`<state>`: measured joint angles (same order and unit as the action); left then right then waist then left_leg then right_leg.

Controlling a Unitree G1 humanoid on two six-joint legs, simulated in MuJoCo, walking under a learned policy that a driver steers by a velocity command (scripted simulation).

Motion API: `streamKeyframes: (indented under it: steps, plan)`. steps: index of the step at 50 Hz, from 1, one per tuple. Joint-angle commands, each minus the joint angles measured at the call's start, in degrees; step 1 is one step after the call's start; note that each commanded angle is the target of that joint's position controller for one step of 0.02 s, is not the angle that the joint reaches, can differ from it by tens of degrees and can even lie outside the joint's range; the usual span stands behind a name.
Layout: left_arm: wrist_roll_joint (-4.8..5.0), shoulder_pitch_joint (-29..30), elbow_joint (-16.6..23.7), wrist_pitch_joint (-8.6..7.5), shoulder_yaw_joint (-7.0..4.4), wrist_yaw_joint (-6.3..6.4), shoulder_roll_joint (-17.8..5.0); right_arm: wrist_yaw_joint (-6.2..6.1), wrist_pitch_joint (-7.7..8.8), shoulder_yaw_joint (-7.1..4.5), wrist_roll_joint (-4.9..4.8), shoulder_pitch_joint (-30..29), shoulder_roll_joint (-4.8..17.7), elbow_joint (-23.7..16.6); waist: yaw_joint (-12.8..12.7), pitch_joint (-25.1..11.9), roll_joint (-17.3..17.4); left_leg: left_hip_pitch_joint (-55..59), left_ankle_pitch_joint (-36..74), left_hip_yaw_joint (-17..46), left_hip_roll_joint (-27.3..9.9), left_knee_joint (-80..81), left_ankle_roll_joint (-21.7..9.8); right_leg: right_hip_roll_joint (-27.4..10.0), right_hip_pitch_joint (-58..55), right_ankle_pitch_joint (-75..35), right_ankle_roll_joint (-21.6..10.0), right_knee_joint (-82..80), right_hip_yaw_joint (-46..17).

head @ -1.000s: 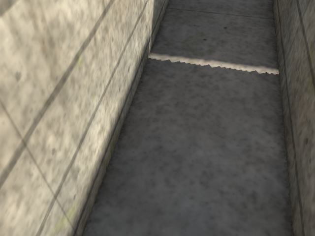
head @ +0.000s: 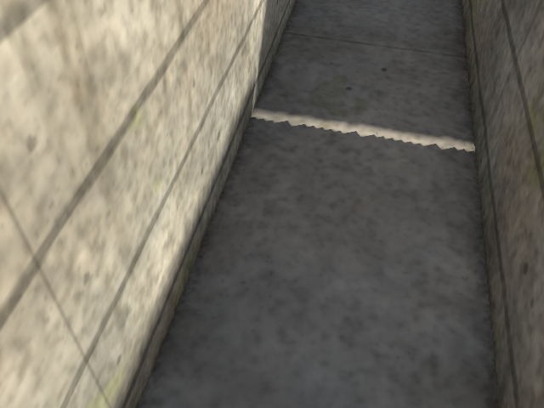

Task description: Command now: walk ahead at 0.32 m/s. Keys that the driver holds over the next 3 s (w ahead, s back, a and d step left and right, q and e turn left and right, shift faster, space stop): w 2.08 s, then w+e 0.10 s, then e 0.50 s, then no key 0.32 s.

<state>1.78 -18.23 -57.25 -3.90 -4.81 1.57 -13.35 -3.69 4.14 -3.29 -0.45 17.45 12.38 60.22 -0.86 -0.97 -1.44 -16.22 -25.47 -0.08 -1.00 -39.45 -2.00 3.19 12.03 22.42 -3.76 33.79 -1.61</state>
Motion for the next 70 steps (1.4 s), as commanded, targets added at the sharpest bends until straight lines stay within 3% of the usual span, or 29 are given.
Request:
streamKeyframes:
  steps: [1,2,3,4,5,8,15,19,21,23,24,25,26,27,29,34,37,42,45,47,48,49,50,53,55,64,65,68,70]
  plan:
    - [0.51,5.4,4.4,-1.04,-1.3,-0.06,-7.8,0.35,1.59,-0.55,-0.79,2.5,4.0,-2.5,4.3,9.9,-6.6,5.7,0.3,-3.1,0.3,9.7,-1.9,-11.7,14.3,17.8,-7.0,-16.6,-17.6]
    - [0.32,7.0,5.1,-1.09,-0.71,-0.03,-5.4,0.13,1.39,-1.32,-0.56,9.0,6.1,-0.3,6.5,8.3,-1.5,13.4,2.0,1.3,-0.8,13.1,-2.2,-7.3,18.5,10.8,-3.9,-7.7,-11.9]
    - [0.53,8.5,7.1,-2.26,0.1,-0.27,-3.1,0.12,1.82,-3.02,-0.85,15.4,12.1,0.8,7.8,7.1,15.3,18.1,-2.6,20.2,-10.1,20.4,-7.4,0.3,25.4,1.2,-0.1,9.6,-1.4]
    - [0.33,8.0,7.6,-3.93,-0.34,-0.06,-4.7,0.83,2.16,-3.54,-0.74,20.6,13.8,1.5,8.7,5.3,24.9,23.8,2.5,40.7,-21.2,27.7,-14.7,2.4,34.4,12.6,1.9,27.3,-1.0]
    - [0.91,7.3,6.9,-4.69,-1.05,-0.04,-7.1,1.29,2.84,-2.13,-0.77,17.9,9.3,0.3,6.6,6.4,14.7,24.5,5.6,40.9,-22.9,26.1,-15.9,0.2,40.1,12.4,1.1,38.1,-7.8]
    - [-0.01,10.0,6.3,-3.5,-0.86,-0.53,-6.0,1.44,3.19,-1.75,-0.4,10.9,8.7,-2.7,3.7,7.2,4.2,23.3,18.1,23.1,-18.5,26.3,-9.5,-4.8,43.3,-3.9,-0.2,33.4,-7.4]
    - [-0.53,22.7,9.4,-2.19,2.38,-3.26,0.1,0.09,0.28,-1.28,-0.53,13.0,11.4,-3.7,5.7,8.0,8.2,11.5,26.4,5.6,-11.1,32.8,-6.0,-3.8,26.4,-21.9,3.7,4.2,4.3]
    - [-1.08,25.3,10.7,-2.33,2.19,-4.19,-3.7,0.51,0.99,-1.81,-1.0,11.6,12.9,-4.1,3.1,9.2,10.5,13.7,33.3,3.5,-13.7,32.1,-4.7,-3.3,20.1,-24.8,1.1,-2.5,3.0]
    - [-1.83,20.5,9.6,-2.47,0.54,-4.56,-7.5,0.57,0.91,-1.96,-0.77,11.0,13.6,-4.2,-0.5,3.3,12.2,18.3,53.3,1.1,-13.4,22.9,-3.2,-0.8,11.8,-21.6,-0.7,-2.8,4.7]
    - [-1.59,4.0,4.2,-1.37,-1.74,-4.06,-11.1,0.72,0.5,-1.29,-0.65,12.0,12.9,-4.2,-8.3,-6.1,12.3,12.7,62.7,-1.1,-10.6,3.3,-1.0,1.5,-9.7,-20.8,-3.8,-2.1,5.8]
    - [-1.65,-4.7,1.9,-0.51,-2.83,-3.14,-15.3,0.85,0.87,0.06,0.75,14.4,9.6,-5.6,-9.5,-12.7,3.0,-2.8,36.7,-1.6,-6.9,-15.2,1.5,-10.1,-27.0,-24.7,-7.4,1.8,-9.7]
    - [-2.0,-8.4,0.1,-0.31,-3.2,-3.12,-19.1,1.84,2.23,2.21,-0.34,25.1,1.8,-4.2,-3.5,-25.1,-16.8,-15.5,-9.1,4.5,2.0,-37.6,3.1,-24.7,-37.3,-9.4,-18.8,-7.5,-39.0]
    - [-1.01,-5.6,1.3,-0.97,-1.73,-3.11,-13.6,1.73,3.51,0.56,-1.21,20.4,8.0,-3.9,-5.3,-20.5,-11.3,-20.1,-7.1,9.2,0.0,-45.4,1.8,-21.6,-31.1,-6.7,-16.6,-13.3,-40.5]
    - [-0.71,-1.1,2.0,-1.56,-1.27,-2.67,-11.6,1.47,4.1,0.03,-1.98,11.8,9.8,-6.7,-5.4,-11.0,-9.1,-25.1,-4.0,6.0,-1.5,-48.0,1.9,-20.0,-23.4,-14.1,-14.2,-13.8,-30.6]
    - [-1.9,6.1,3.3,-2.67,-0.75,-2.7,-9.6,0.2,3.61,-0.71,-0.48,5.2,11.2,-8.8,-2.0,-5.4,0.1,-20.7,3.4,4.6,-5.6,-41.7,2.0,-17.1,-8.0,-23.8,-11.8,-16.5,-20.3]
    - [-2.0,5.8,0.8,-3.14,-0.49,-2.01,-8.2,0.02,0.68,-0.1,-0.76,3.2,7.3,-11.5,2.9,1.5,-2.1,-17.2,5.5,4.1,-9.1,-25.9,1.5,-15.0,3.9,-22.2,-12.6,-24.5,-13.4]
    - [-1.65,5.3,1.2,-2.24,-1.17,-1.14,-10.2,0.33,-0.16,1.14,-0.02,-2.7,6.1,-13.7,2.6,3.5,-1.0,-15.0,14.2,2.0,-8.2,-12.2,3.2,-12.3,6.6,-19.4,-10.7,-26.4,-8.5]
    - [0.0,1.2,0.1,-1.34,-1.95,-1.01,-12.6,1.69,-0.37,2.78,-1.29,-11.4,6.8,-15.0,-0.5,5.8,-1.0,-13.4,17.5,-0.7,-5.4,2.1,2.9,-11.8,1.1,-11.1,-9.1,-25.8,-7.2]
    - [0.14,-1.8,-1.3,0.41,-1.17,-1.4,-11.1,1.52,0.63,2.09,-0.95,-10.9,8.9,-15.3,-0.5,5.4,-1.7,-8.9,13.2,-2.8,-3.0,9.2,2.1,-13.2,-6.0,-20.1,-7.7,-20.3,-7.2]
    - [-0.76,-0.8,-0.2,1.07,-0.07,-1.59,-8.8,1.45,0.74,-0.67,-1.14,2.5,13.4,-11.3,5.9,-2.5,-1.6,8.0,14.4,-3.8,-0.7,12.3,-0.9,-8.6,-6.6,-37.6,-4.5,-2.7,-2.5]
    - [-0.58,0.8,3.2,0.7,1.12,-0.84,-6.0,1.54,1.21,-2.99,0.62,10.3,19.8,-8.7,7.4,-8.7,8.7,22.1,15.5,14.3,-11.9,15.2,-5.7,-2.3,6.0,-31.9,-0.2,15.3,1.4]
    - [-0.77,-1.3,3.6,-0.62,2.14,-0.72,-2.9,2.64,1.58,-3.69,1.45,15.8,21.3,-6.7,7.0,-14.1,18.2,33.1,12.9,38.8,-22.4,22.5,-13.7,4.8,19.4,3.7,2.2,30.9,-3.5]
    - [0.34,-0.6,2.9,-1.36,1.42,-0.89,-5.7,2.84,2.81,-2.41,0.28,15.1,15.6,-6.2,6.4,-12.2,11.2,34.1,7.3,40.5,-24.1,23.1,-14.0,2.7,27.2,8.4,1.6,40.0,-10.2]
    - [-0.97,6.9,5.2,-0.03,0.81,0.33,-7.0,2.98,3.88,-1.37,0.21,4.8,10.9,-7.5,3.9,0.5,3.1,19.7,20.1,21.7,-19.1,24.6,-9.5,-3.8,32.0,-5.8,0.1,39.3,-9.8]
    - [-1.42,6.4,5.9,1.31,0.92,0.08,-4.7,2.46,3.35,-0.67,0.39,4.4,8.7,-6.7,2.3,1.9,4.2,17.1,23.9,17.0,-17.7,28.1,-8.6,-5.3,29.8,-10.9,0.7,35.2,-10.3]
    - [-1.93,20.9,10.4,2.1,2.42,-2.3,-0.4,-0.74,2.07,-1.96,-0.98,9.1,12.1,-3.9,4.6,9.2,10.2,8.4,23.1,0.7,-13.3,33.5,-4.9,-7.3,25.1,-35.6,6.1,6.5,0.2]
    - [-0.82,23.0,11.3,1.52,2.16,-2.84,-1.6,-0.81,2.55,-2.02,-1.77,8.2,11.7,-4.0,4.3,9.0,10.5,6.1,20.1,-0.8,-12.0,34.7,-4.2,-6.8,20.1,-38.1,5.8,2.2,0.7]
    - [-1.05,24.7,12.2,1.46,1.65,-3.3,-3.5,-0.45,2.98,-2.94,-2.52,8.6,13.4,-3.4,3.8,10.8,11.7,10.8,20.0,-1.5,-15.2,35.0,-3.4,-6.6,17.4,-34.0,4.2,-2.1,0.7]
    - [-0.97,23.4,12.0,1.37,1.42,-3.38,-3.9,-0.06,2.1,-3.54,-1.55,8.7,13.6,-3.0,2.2,11.8,13.7,14.4,25.0,-1.2,-16.5,30.7,-2.7,-6.4,16.1,-26.1,2.5,-3.7,0.8]
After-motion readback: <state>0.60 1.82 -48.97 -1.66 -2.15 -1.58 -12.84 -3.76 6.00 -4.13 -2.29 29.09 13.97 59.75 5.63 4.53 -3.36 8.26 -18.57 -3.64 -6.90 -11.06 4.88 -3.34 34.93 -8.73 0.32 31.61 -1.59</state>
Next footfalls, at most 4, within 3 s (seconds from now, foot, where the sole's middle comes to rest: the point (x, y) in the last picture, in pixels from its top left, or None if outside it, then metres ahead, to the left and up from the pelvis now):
0.46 right None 0.41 -0.14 -0.76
0.94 left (246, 359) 0.65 0.08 -0.76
1.46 right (366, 259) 0.99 -0.26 -0.76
1.98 left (291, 192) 1.26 -0.04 -0.76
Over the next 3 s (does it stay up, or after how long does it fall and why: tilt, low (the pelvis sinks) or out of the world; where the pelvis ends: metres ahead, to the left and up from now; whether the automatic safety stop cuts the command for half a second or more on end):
stays up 1.48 -0.25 0.01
